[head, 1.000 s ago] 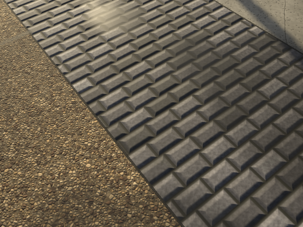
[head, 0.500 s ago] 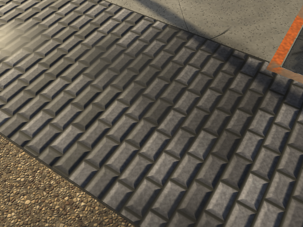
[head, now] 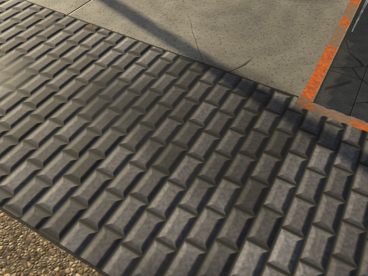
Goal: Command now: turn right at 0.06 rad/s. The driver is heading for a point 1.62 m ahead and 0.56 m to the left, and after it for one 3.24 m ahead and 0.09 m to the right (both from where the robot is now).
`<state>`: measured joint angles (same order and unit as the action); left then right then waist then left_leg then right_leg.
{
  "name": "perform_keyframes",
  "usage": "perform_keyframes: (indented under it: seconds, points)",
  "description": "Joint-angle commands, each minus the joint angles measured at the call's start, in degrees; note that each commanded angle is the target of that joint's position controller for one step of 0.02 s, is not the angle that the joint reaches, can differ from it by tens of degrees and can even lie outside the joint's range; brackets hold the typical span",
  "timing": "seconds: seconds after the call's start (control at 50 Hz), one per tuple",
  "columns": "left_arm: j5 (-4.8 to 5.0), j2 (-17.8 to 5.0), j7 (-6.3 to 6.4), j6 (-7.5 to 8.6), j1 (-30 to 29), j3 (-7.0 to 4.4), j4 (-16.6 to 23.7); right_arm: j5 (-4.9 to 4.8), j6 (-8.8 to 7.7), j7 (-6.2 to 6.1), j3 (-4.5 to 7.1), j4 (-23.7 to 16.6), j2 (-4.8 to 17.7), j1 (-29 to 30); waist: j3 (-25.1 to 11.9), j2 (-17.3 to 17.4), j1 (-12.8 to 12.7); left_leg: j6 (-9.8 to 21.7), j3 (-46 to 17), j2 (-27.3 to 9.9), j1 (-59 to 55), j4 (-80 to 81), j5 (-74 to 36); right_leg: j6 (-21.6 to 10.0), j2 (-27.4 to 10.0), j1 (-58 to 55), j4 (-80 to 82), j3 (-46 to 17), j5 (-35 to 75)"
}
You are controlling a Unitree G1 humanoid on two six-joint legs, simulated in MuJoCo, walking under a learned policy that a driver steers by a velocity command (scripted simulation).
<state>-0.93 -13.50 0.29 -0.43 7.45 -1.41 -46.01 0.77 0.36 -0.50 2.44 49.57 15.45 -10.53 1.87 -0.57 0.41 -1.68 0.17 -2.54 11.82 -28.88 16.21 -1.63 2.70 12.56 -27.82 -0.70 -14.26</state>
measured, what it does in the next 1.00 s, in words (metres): walks ahead: left foot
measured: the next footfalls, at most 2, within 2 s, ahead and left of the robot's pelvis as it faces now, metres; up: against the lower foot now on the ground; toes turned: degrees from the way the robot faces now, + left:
left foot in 0.74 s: +0.42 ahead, +0.13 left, +0.00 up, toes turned +2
right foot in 1.30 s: +0.72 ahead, -0.10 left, +0.00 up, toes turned +0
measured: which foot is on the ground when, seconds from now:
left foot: down 0.00-0.34, up 0.36-0.72, down 0.74-1.00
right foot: down 0.00-0.76, up 0.78-1.00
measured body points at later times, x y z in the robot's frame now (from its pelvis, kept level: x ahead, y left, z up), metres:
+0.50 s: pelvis +0.10 -0.01 +0.00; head +0.12 -0.02 +0.45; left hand +0.07 +0.26 -0.13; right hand +0.24 -0.27 -0.11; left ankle +0.09 +0.12 -0.66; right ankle +0.01 -0.10 -0.74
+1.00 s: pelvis +0.36 +0.06 +0.01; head +0.38 +0.06 +0.46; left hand +0.49 +0.34 -0.11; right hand +0.41 -0.21 -0.12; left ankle +0.38 +0.13 -0.74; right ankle +0.43 -0.11 -0.66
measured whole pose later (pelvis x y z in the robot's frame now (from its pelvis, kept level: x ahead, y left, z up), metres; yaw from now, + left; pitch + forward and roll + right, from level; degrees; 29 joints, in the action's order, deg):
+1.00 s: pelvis +0.36 +0.06 +0.01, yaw +0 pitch +0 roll +2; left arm 0.6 -16.8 0.9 4.1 10.5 -3.4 -50.2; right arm 0.3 -5.6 2.0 2.8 51.0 15.0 -17.3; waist 1.9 -2.2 2.2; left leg 5.1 3.6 5.2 9.2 -16.6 7.5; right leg -1.2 -7.6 35.4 -59.5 -2.9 -11.4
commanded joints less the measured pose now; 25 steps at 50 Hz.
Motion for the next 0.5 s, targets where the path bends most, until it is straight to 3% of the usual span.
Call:
perform_keyframes:
  seconds: [0.02, 0.08, 0.12, 0.16, 0.18, 0.26, 0.28, 0.3, 0.32, 0.34, 0.36, 0.38, 0.4, 0.42, 0.44, 0.48, 0.5]
  points:
    - [0.17, -7.6, 0.77, -0.17, -1.9, -2.20, 2.3, 0.18, -1.90, 0.07, 1.16, -2.6, 6.9, 2.6, -2.3, 5.2, -0.4, 1.9, -3.4, -3.1, 2.0, 6.8, -6.6, -1.3, -4.3, -3.0, 3.5, -4.7, 5.8]
    - [0.32, -7.0, 0.82, -0.16, -1.1, -2.24, 0.3, -0.11, -2.09, -0.40, 0.85, -1.3, 6.7, 1.1, -2.4, 3.0, 0.0, 1.6, -2.6, -2.4, 0.4, 5.9, -7.8, -1.4, -4.5, -2.7, 4.0, -4.8, 7.4]
    - [0.91, -7.3, 1.01, -0.25, 0.3, -2.60, -1.4, -0.65, -1.62, -0.85, 1.08, -0.3, 7.4, -0.4, -2.4, 2.3, 0.3, 3.0, -1.9, -1.1, 0.8, 5.6, 6.5, -1.9, -2.6, -1.1, 2.9, -3.1, -7.5]
    - [1.49, -7.5, 1.08, 0.20, 0.7, -2.88, -1.7, -1.25, -1.60, -1.32, 1.17, -0.7, 7.7, -0.7, 2.3, 2.3, 0.3, 5.6, -4.5, -2.1, 4.2, 6.5, 21.9, -3.0, -2.2, 5.4, 1.9, -3.3, -22.2]
    - [1.75, -7.0, 1.01, 0.96, 0.7, -2.82, -1.7, -1.55, -2.08, -1.43, 1.16, -0.8, 7.8, -1.5, 4.4, 2.8, 0.6, 6.9, -6.9, -3.4, 4.7, 7.5, 25.2, -3.5, -2.4, 8.1, 1.0, -3.6, -23.7]
    - [2.36, -4.8, -0.26, 4.66, -0.4, -2.63, -1.7, -2.24, -3.88, -1.12, 2.31, 0.3, 10.9, -5.6, 5.0, 9.9, 0.5, 14.0, -23.8, -14.8, -0.8, 16.4, 26.4, -2.9, -1.7, 13.0, -9.0, 1.7, -10.4]
    - [2.50, -4.9, -0.58, 5.12, 0.5, -2.63, -2.1, -2.37, -3.89, -0.93, 2.35, -0.2, 11.0, -4.7, 5.3, 10.3, -0.3, 14.4, -24.2, -15.4, 1.0, 16.5, 23.8, -3.5, -2.2, 10.3, -7.1, 1.6, -9.8]
    - [2.70, -5.3, -0.80, 5.40, 3.4, -2.83, -3.4, -2.54, -3.80, -0.65, 2.16, -1.1, 10.3, -2.1, 5.0, 9.6, -2.3, 12.9, -20.7, -13.4, 4.2, 15.0, 19.5, -4.3, -2.2, 4.1, -2.3, 1.7, -8.8]
    - [2.89, -6.5, -0.92, 5.58, 8.7, -3.41, -5.9, -2.55, -3.72, -0.42, 1.70, -2.7, 8.8, 2.0, 4.2, 7.9, -5.2, 10.1, -14.5, -9.5, 8.2, 11.0, 13.1, -5.1, -2.5, -3.6, 2.1, 0.3, -6.8]
    - [2.79, -9.8, -0.73, 5.80, 14.3, -4.46, -8.3, -2.32, -4.23, -0.20, 0.91, -4.6, 6.0, 5.3, 3.1, 0.4, -7.0, 6.1, -5.5, -3.2, 15.0, -1.1, 2.6, -7.3, -7.1, -11.7, 6.9, -9.7, -7.9]
    - [2.78, -15.8, -0.96, 5.86, 20.8, -6.24, -10.0, -1.79, -5.57, -0.25, 0.66, -6.9, 4.9, 6.5, 0.3, -13.2, -8.4, 2.2, 3.0, 3.7, 26.2, -19.5, 0.3, -12.3, -16.6, -23.9, 12.6, -27.0, -1.3]
    - [1.70, -13.2, -1.30, 6.23, 21.4, -5.27, -9.5, -2.03, -6.43, -0.35, 1.23, -6.9, 6.9, 6.1, -0.4, -12.3, -8.5, 1.8, -1.3, 4.2, 35.6, -31.6, 15.0, -16.0, -22.1, -28.4, 13.5, -34.9, 8.0]
    - [1.12, -10.2, -1.39, 6.66, 19.9, -4.23, -9.1, -3.20, -6.83, 0.15, 1.40, -6.4, 7.1, 4.1, 0.1, -6.7, -6.4, 3.3, -4.5, 1.6, 39.8, -38.0, 14.8, -15.9, -22.4, -29.8, 12.0, -31.7, 11.2]
    - [1.07, -8.9, -1.38, 6.80, 18.9, -3.75, -8.6, -3.68, -6.93, 0.65, 1.10, -6.2, 6.1, 3.8, -0.1, -4.5, -5.4, 4.5, -4.5, -0.2, 42.5, -40.1, 11.1, -14.7, -21.4, -30.5, 12.0, -27.2, 12.4]
    - [1.39, -8.2, -1.43, 6.57, 18.4, -3.25, -8.8, -3.32, -6.99, 1.14, 1.05, -6.8, 5.6, 5.5, 1.6, -2.8, -5.0, 5.0, -3.6, -1.9, 45.0, -39.2, 7.5, -13.3, -20.7, -29.9, 13.0, -23.1, 15.6]
    - [1.41, -5.9, -1.08, 5.53, 18.1, -2.12, -9.1, -2.44, -6.72, 2.27, 0.91, -7.6, 4.3, 7.1, 1.9, -3.7, -4.0, 4.6, -1.6, -3.9, 41.5, -34.1, 1.7, -10.6, -17.6, -25.5, 15.3, -15.9, 20.6]
    - [1.46, -5.9, -0.73, 5.11, 17.5, -1.97, -8.9, -2.16, -6.48, 2.90, 0.55, -8.0, 3.2, 7.6, 2.1, -4.0, -3.7, 3.6, -0.2, -3.7, 38.9, -30.6, -1.2, -10.3, -16.3, -22.4, 16.7, -13.2, 21.1]
Keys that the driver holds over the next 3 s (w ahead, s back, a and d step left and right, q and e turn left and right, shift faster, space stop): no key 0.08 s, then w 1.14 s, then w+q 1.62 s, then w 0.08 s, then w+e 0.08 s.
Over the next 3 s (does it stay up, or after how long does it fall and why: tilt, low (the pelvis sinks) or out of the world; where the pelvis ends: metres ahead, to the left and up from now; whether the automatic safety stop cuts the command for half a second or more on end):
stays up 1.33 0.42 -0.01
